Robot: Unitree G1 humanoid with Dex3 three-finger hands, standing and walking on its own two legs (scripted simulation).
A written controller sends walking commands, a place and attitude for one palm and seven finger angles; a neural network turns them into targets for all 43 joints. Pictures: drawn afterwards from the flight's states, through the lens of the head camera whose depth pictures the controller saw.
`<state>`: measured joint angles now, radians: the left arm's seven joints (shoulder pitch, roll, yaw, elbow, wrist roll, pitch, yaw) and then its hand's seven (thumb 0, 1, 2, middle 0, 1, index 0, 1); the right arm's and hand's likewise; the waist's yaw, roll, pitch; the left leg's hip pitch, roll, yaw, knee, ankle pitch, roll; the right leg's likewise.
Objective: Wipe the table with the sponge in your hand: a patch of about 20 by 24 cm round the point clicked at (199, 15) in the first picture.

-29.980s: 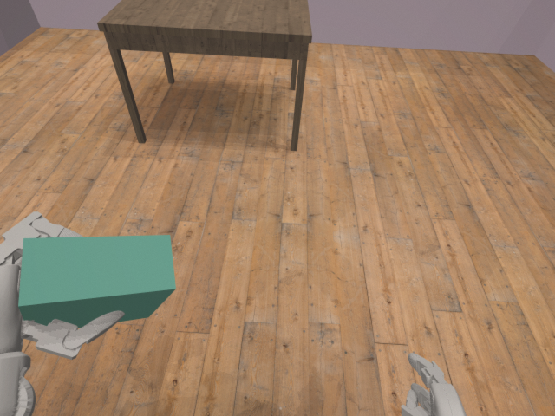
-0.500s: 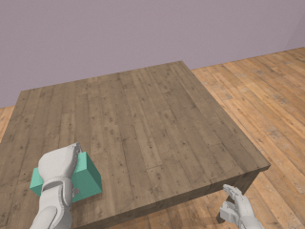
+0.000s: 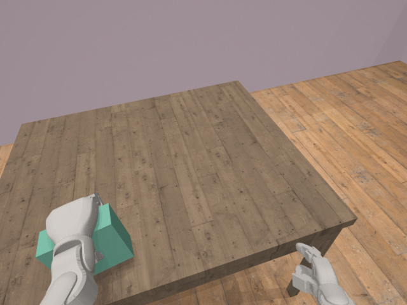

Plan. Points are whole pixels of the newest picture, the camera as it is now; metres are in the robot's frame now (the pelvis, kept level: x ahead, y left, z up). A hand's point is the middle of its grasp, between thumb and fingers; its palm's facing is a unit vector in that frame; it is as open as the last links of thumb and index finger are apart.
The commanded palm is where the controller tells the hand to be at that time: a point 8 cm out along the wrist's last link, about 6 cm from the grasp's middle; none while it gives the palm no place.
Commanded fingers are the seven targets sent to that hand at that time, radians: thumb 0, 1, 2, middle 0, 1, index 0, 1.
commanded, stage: move the sponge above the wiping area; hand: left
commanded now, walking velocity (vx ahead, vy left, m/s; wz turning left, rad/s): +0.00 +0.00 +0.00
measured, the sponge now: (94, 250) +0.22 +0.28 -0.03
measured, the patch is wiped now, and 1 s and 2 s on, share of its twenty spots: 0.00 0.00 0.00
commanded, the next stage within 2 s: lower the sponge onto the table in 1.04 s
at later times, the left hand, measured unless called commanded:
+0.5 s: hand (95, 242) +0.22 +0.26 +0.01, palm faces -0.08 -0.17 -0.98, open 10.1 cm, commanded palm +0.19 +0.26 +0.08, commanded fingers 0.00 0.10 1.30 -1.20 -1.60 -1.20 -1.60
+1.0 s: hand (100, 244) +0.22 +0.26 +0.00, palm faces -0.12 -0.19 -0.98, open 10.1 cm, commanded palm +0.19 +0.26 +0.09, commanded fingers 0.00 0.10 1.30 -1.20 -1.60 -1.20 -1.60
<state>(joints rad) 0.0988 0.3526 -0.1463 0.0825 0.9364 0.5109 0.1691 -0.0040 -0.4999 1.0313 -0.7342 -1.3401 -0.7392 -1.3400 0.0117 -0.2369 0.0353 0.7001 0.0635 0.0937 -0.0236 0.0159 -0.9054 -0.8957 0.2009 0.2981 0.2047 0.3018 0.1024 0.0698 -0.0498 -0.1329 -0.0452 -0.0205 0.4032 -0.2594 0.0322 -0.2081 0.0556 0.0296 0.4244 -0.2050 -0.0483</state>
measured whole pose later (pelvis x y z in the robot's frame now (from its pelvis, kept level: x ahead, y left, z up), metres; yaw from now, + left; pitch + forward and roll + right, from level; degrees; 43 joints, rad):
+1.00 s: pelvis +0.00 +0.00 +0.00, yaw +0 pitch +0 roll +0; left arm 0.14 0.34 -0.17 0.08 0.95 0.39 0.11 0.00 -0.50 1.03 -0.74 -1.34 -0.74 -1.34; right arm 0.03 -0.25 0.03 0.67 0.04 0.07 -0.04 0.02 -0.91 -0.90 0.20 0.30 0.20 0.30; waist 0.11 0.05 -0.04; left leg -0.15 -0.05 -0.02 0.42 -0.26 0.04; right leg -0.22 0.06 0.03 0.43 -0.20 -0.05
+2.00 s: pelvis +0.00 +0.00 +0.00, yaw +0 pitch +0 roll +0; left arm 0.16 0.33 -0.15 0.11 0.99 0.35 0.23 0.00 -0.50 1.04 -0.74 -1.34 -0.74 -1.34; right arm 0.04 -0.24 0.00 0.70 0.04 0.06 -0.03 0.02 -0.91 -0.90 0.20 0.30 0.21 0.30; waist 0.12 0.05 -0.06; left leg -0.18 -0.04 -0.02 0.44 -0.27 0.03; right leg -0.24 0.06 0.04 0.44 -0.21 -0.05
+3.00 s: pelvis -0.03 -0.01 -0.01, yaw +1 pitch +5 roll +1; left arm -0.13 0.36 -0.12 0.47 1.01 0.30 0.24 -0.01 -0.53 1.05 -0.77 -1.31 -0.77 -1.31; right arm 0.10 -0.25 0.00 0.70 0.06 0.07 -0.09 0.01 -0.91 -0.90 0.20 0.30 0.20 0.30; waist 0.09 0.04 -0.09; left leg -0.38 -0.05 -0.04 0.57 -0.28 0.02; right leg -0.44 0.06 0.00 0.56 -0.22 -0.06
